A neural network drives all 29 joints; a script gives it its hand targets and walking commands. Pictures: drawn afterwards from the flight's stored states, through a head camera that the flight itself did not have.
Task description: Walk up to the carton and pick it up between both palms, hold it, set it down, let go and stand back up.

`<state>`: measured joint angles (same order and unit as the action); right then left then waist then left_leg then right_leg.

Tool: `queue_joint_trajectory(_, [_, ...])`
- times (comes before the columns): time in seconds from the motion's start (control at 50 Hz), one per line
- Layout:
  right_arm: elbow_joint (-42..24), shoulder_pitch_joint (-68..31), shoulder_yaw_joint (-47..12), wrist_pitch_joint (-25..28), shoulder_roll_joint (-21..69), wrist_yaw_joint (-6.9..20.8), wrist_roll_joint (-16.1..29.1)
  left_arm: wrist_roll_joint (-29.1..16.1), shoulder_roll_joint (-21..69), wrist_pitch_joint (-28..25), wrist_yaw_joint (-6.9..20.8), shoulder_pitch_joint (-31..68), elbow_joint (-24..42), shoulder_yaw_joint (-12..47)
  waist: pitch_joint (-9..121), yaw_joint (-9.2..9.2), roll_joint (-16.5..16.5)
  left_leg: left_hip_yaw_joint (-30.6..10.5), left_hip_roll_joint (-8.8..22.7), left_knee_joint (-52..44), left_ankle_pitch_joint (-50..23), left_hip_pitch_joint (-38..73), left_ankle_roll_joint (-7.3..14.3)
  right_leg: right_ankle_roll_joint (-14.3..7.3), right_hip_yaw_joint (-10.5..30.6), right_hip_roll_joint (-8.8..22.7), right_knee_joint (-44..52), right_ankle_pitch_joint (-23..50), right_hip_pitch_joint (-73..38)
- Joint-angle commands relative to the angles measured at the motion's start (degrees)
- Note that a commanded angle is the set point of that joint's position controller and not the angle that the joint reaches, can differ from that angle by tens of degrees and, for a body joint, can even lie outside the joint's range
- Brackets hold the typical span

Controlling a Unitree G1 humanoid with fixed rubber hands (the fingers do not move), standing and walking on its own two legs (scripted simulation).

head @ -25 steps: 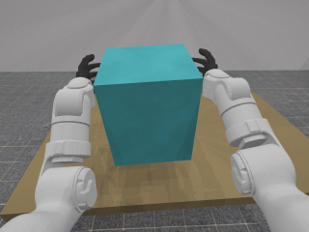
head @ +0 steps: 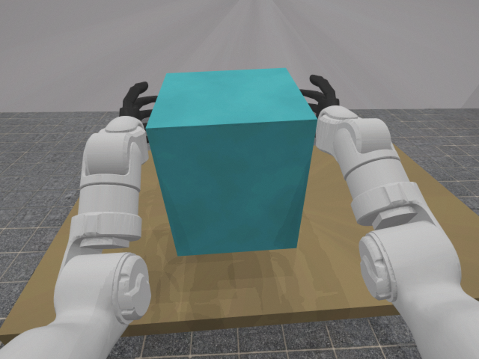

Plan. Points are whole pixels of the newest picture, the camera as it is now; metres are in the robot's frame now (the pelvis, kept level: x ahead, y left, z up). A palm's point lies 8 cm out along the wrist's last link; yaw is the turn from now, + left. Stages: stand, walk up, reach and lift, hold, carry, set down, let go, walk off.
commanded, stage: hold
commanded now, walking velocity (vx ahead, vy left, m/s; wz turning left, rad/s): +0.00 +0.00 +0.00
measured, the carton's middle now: (232, 161) +0.40 +0.00 +0.22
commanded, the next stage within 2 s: none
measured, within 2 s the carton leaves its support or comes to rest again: neither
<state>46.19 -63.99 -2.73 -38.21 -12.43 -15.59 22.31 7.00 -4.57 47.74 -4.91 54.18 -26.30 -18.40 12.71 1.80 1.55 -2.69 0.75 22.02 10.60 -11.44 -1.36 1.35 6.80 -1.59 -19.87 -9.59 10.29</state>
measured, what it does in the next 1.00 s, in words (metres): stands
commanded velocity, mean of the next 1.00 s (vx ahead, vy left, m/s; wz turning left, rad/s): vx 0.00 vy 0.00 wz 0.00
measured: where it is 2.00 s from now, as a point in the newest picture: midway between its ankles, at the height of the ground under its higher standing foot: outside the picture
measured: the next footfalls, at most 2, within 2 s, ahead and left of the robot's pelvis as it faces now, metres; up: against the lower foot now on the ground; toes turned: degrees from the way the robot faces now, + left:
none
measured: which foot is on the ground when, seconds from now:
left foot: down 0.00-1.00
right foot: down 0.00-1.00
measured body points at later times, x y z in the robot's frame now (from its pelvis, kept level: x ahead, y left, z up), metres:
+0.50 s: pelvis +0.00 +0.00 +0.00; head -0.09 +0.00 +0.44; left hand +0.39 +0.15 +0.29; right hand +0.39 -0.15 +0.31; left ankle +0.01 +0.13 -0.75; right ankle +0.01 -0.14 -0.75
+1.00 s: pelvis +0.00 +0.00 +0.00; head -0.09 +0.00 +0.44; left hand +0.39 +0.15 +0.30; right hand +0.39 -0.15 +0.31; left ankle +0.01 +0.13 -0.75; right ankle +0.01 -0.14 -0.75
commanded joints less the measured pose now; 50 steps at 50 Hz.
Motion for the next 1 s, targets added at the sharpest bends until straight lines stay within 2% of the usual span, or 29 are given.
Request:
queue_joint_trajectory(0.0, [-22.14,-49.87,-11.01,0.64,42.49,8.01,12.29,-10.44,34.91,-3.05,8.85,50.67,9.77,22.05,23.57,3.62,-1.00,-0.74,-3.07,-0.11,-12.72,7.40,-1.31,1.14,-4.49,-4.05,4.01,13.55,-9.38])
queue_joint_trajectory(0.02, [-16.69,-48.06,-7.81,0.20,38.74,8.23,10.88,-8.57,33.68,-2.50,9.11,48.49,2.76,19.78,16.59,3.57,0.77,-0.80,-2.63,-2.09,-8.96,5.21,-1.80,0.27,-3.89,-4.00,5.17,9.44,-7.27])
queue_joint_trajectory(0.04, [-13.42,-47.40,-7.12,0.15,39.25,8.49,10.47,-7.88,34.10,-2.45,9.47,48.76,2.55,18.95,14.97,4.54,0.04,-0.96,-2.37,-2.62,-7.45,4.18,-1.92,0.10,-3.60,-4.02,5.36,8.50,-8.03])
queue_joint_trajectory(0.06, [-16.92,-50.74,-6.96,0.82,39.15,8.73,10.19,-8.34,33.03,-2.42,9.61,48.14,0.85,18.05,14.84,2.93,-0.59,-0.55,-2.73,-2.67,-4.47,2.51,-1.33,0.22,-4.20,-3.65,5.45,5.87,-7.44])
queue_joint_trajectory(0.08, [-19.79,-52.10,-7.68,1.15,40.82,8.65,9.88,-9.05,34.63,-2.71,9.58,50.08,4.87,19.58,20.79,3.42,-0.84,-0.55,-2.96,-2.05,-7.09,4.51,-1.10,0.36,-4.14,-3.60,5.32,8.30,-9.72])
queue_joint_trajectory(0.1, [-18.73,-52.63,-8.95,0.94,43.01,8.67,10.78,-9.66,33.13,-3.33,9.12,52.46,6.07,18.48,21.04,1.92,-2.68,-0.66,-2.72,-2.10,-7.26,4.88,-0.59,0.79,-4.18,-3.79,4.94,7.36,-8.23])
queue_joint_trajectory(0.16, [-17.37,-51.12,-7.82,0.57,41.58,8.80,10.30,-10.31,32.91,-3.40,9.47,52.91,5.45,19.42,19.58,3.93,-1.87,-0.82,-2.86,-2.33,-5.82,4.27,-0.56,0.94,-3.78,-3.28,5.07,7.13,-8.13])
queue_joint_trajectory(0.18, [-16.04,-50.24,-8.41,0.46,41.63,8.66,10.94,-8.79,31.85,-3.15,9.16,51.10,4.95,18.05,19.34,1.76,-1.67,-0.30,-2.71,-2.29,-6.94,4.04,-0.48,0.42,-3.60,-3.60,4.79,7.71,-8.23])
queue_joint_trajectory(0.22, [-15.60,-51.12,-8.09,0.65,40.63,8.91,10.83,-8.79,32.86,-2.67,9.07,50.86,4.43,19.23,16.95,2.97,0.07,-0.52,-2.80,-2.14,-7.16,4.05,-1.17,0.32,-3.96,-3.46,5.12,7.67,-7.50])
queue_joint_trajectory(0.24, [-19.28,-51.75,-9.26,1.02,41.85,8.87,11.96,-9.93,32.91,-3.15,9.14,51.60,6.89,19.87,22.06,2.66,-1.71,-1.00,-2.95,-1.37,-9.16,5.39,-0.61,0.82,-3.98,-3.75,4.35,9.89,-8.39])
queue_joint_trajectory(0.28, [-15.69,-47.13,-7.57,0.38,39.71,8.50,10.45,-8.99,33.11,-2.85,9.23,50.68,6.84,20.57,19.12,4.64,0.21,-1.24,-2.61,-1.73,-9.86,5.44,-1.94,0.29,-4.04,-3.64,4.71,10.83,-9.00])
queue_joint_trajectory(0.32, [-18.47,-51.53,-8.15,0.64,39.25,8.47,11.77,-8.50,32.59,-2.26,9.43,48.88,2.81,18.83,18.89,2.60,0.13,-0.86,-2.87,-1.72,-8.53,5.03,-1.29,0.49,-3.86,-3.50,5.60,8.53,-9.02])
queue_joint_trajectory(0.4, [-22.04,-52.82,-10.12,1.20,42.28,8.60,12.55,-10.26,33.48,-3.31,9.04,51.82,7.32,19.08,24.40,2.58,-2.92,-1.02,-2.94,-0.28,-13.38,7.58,-0.58,1.33,-4.78,-3.91,4.23,13.19,-9.37])
queue_joint_trajectory(0.42, [-16.74,-50.94,-7.85,0.30,38.94,8.25,11.72,-9.09,33.11,-2.53,9.25,49.07,2.43,19.21,17.68,2.92,-0.62,-0.81,-2.79,-1.52,-9.44,5.09,-1.47,0.47,-4.14,-3.57,5.48,10.19,-7.72])
queue_joint_trajectory(0.46, [-18.39,-50.15,-7.78,0.31,39.04,8.24,11.60,-8.84,34.00,-2.23,9.38,48.52,4.46,20.08,17.42,3.86,-0.24,-0.49,-2.68,-1.23,-11.92,4.81,-2.04,0.31,-3.75,-4.08,4.96,11.76,-8.94])
queue_joint_trajectory(0.52, [-22.70,-54.32,-10.54,1.00,41.48,8.38,12.66,-9.42,33.46,-2.75,9.18,51.36,6.29,19.44,22.90,1.71,-2.03,-0.46,-3.23,-0.19,-11.41,6.97,-0.68,1.22,-4.12,-3.60,4.76,10.36,-8.39])
queue_joint_trajectory(0.56, [-18.20,-48.87,-8.13,0.34,42.25,8.24,11.59,-11.35,34.36,-3.45,9.10,53.98,10.05,21.68,21.52,4.38,0.38,-1.23,-2.91,-0.44,-10.51,5.83,-1.82,0.65,-3.99,-3.56,4.56,10.32,-7.82])
queue_joint_trajectory(0.6, [-13.92,-51.39,-7.70,0.13,40.51,8.76,10.59,-8.11,31.96,-2.59,9.07,51.92,1.83,17.58,16.29,2.37,-0.21,-0.72,-2.80,-2.19,-6.59,4.26,-0.94,0.25,-4.15,-3.56,5.38,6.01,-6.22])
queue_joint_trajectory(0.66, [-13.90,-51.64,-6.02,0.38,40.12,8.74,10.25,-8.96,32.56,-2.64,9.77,52.05,2.19,18.33,16.18,4.16,-0.89,-0.83,-2.90,-2.11,-4.14,3.00,-0.73,0.57,-3.87,-3.04,5.54,4.93,-6.86])
queue_joint_trajectory(0.7, [-18.97,-52.80,-7.25,0.85,40.05,8.45,10.44,-10.29,34.10,-2.75,9.63,49.59,2.19,20.21,18.67,4.01,-0.56,-0.95,-2.74,-1.39,-9.45,4.22,-1.18,0.45,-3.33,-3.35,4.87,11.22,-8.38])
queue_joint_trajectory(0.76, [-14.32,-50.04,-7.28,0.47,40.41,8.77,10.42,-8.27,32.23,-2.94,9.88,51.35,4.27,18.07,17.88,3.98,-0.81,-1.16,-2.63,-1.95,-7.05,3.84,-0.89,0.47,-4.06,-3.20,4.82,8.69,-8.54])
queue_joint_trajectory(0.78, [-15.94,-52.88,-7.80,0.79,41.33,8.75,11.17,-8.40,32.02,-2.96,9.72,52.02,2.71,17.15,18.25,1.95,-1.83,-0.47,-2.77,-2.00,-6.88,4.09,-0.47,0.42,-4.00,-3.41,5.25,6.90,-8.11])
queue_joint_trajectory(0.82, [-18.99,-50.42,-8.91,1.02,41.90,8.67,11.48,-8.82,32.64,-3.01,9.52,49.10,5.63,18.17,22.18,2.30,-1.68,-0.74,-3.00,-0.42,-11.56,6.10,-0.55,0.69,-4.04,-3.39,4.40,12.00,-10.36])
queue_joint_trajectory(0.84, [-14.40,-52.19,-6.13,0.64,39.99,8.82,10.34,-9.13,32.96,-3.25,9.37,54.58,2.02,19.35,16.87,3.52,-0.21,-1.15,-2.93,-1.99,-5.35,3.21,-1.61,0.13,-3.96,-3.29,5.44,6.14,-6.33])
queue_joint_trajectory(0.88, [-16.62,-51.98,-8.51,0.67,41.55,9.08,11.72,-9.39,32.02,-3.33,9.14,52.18,3.98,18.07,18.69,1.88,-1.93,-0.98,-2.46,-2.15,-6.79,3.94,-0.62,0.32,-4.12,-3.77,4.89,6.29,-7.04])
queue_joint_trajectory(0.9, [-17.18,-51.66,-8.65,1.28,41.05,9.16,11.46,-9.28,31.72,-3.32,9.12,50.56,3.26,17.68,18.97,2.45,-2.67,-0.97,-2.66,-1.33,-8.89,4.19,-0.41,0.59,-4.24,-3.78,4.40,9.61,-8.13])
queue_joint_trajectory(0.92, [-16.00,-49.27,-8.38,0.83,40.09,8.92,11.95,-9.45,33.95,-3.22,9.45,50.25,5.38,20.40,19.79,3.85,0.16,-1.25,-2.96,-1.07,-11.36,4.63,-1.67,0.58,-3.99,-3.53,4.09,12.89,-9.31])
queue_joint_trajectory(0.94, [-18.30,-53.33,-9.56,1.19,40.18,9.07,12.67,-8.94,32.92,-3.11,9.11,50.83,3.16,19.04,20.27,1.65,-1.01,-1.07,-2.95,-1.08,-12.34,5.89,-1.39,0.88,-4.21,-3.54,4.32,12.11,-9.12])
queue_joint_trajectory(0.98, [-14.64,-49.76,-8.58,0.30,39.11,8.89,11.70,-7.18,32.10,-2.77,9.69,49.97,3.99,17.28,17.05,2.91,-1.46,-1.18,-2.87,-1.57,-10.35,5.46,-1.41,0.62,-4.68,-3.50,5.07,9.26,-8.25])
